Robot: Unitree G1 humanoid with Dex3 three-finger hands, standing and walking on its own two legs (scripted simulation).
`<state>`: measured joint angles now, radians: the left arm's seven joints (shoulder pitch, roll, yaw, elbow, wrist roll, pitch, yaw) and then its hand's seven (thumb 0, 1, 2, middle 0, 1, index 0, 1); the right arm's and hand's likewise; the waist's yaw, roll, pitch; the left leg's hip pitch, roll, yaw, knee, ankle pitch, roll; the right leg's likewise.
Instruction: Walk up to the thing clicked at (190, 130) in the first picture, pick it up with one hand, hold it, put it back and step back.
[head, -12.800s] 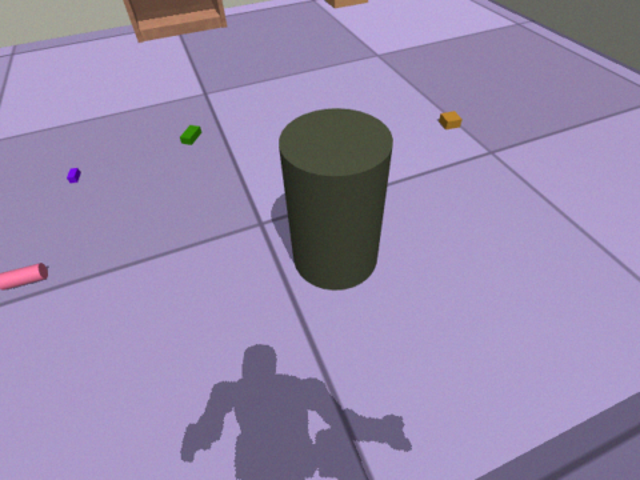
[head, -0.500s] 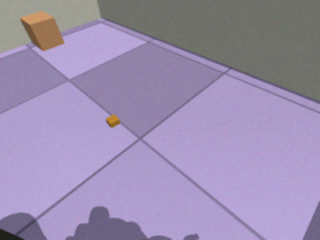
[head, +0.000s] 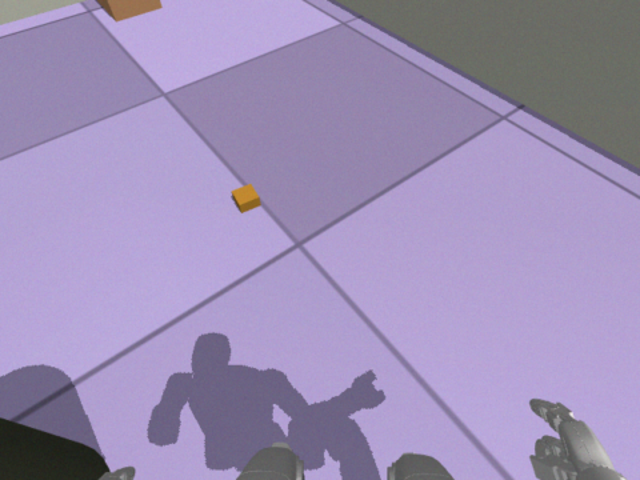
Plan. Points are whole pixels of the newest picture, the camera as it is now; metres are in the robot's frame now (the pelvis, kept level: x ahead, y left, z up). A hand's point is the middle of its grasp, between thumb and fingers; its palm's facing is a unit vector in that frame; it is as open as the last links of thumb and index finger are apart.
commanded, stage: walk up
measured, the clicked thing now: out of the picture +0.73 +1.71 -0.72
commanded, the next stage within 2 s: stand in 1.08 s
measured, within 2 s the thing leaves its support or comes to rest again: neither
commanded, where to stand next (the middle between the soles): +0.03 +0.01 m, yaw +5 degrees
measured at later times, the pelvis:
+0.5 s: pelvis -0.03 +0.01 +0.01, yaw +8 degrees
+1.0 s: pelvis -0.03 +0.01 +0.03, yaw +8 degrees
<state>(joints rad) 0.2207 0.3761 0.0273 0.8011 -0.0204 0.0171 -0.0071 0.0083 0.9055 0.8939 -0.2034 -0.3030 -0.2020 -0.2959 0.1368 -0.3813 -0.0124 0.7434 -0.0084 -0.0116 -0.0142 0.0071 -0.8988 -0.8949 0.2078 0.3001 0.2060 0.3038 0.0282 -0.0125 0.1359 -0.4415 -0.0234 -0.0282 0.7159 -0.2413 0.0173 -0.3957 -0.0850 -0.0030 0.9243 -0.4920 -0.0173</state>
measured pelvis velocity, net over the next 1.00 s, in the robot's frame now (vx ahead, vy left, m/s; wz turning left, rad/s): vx -0.03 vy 0.01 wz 0.13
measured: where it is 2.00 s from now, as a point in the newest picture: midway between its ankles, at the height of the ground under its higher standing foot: outside the picture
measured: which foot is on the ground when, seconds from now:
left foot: down 0.00-0.08, up 0.10-0.34, down 0.36-1.00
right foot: up 0.00-0.02, down 0.04-1.00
